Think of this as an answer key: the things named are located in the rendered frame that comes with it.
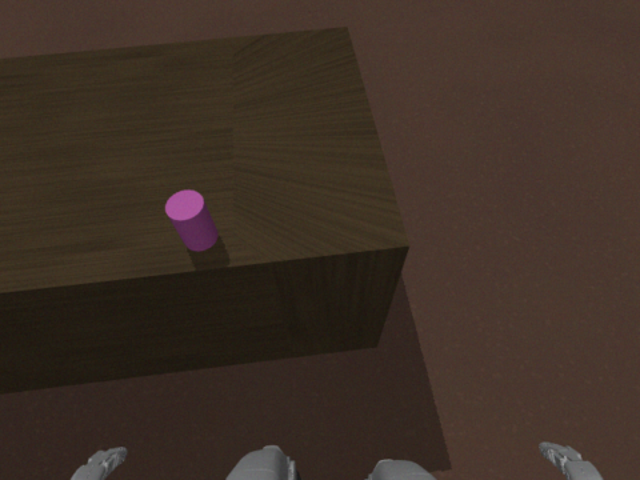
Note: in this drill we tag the right robot hand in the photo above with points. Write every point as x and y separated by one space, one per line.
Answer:
569 462

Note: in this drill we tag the can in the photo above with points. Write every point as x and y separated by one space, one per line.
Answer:
191 218

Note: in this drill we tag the left robot hand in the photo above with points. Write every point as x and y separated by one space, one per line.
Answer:
101 464

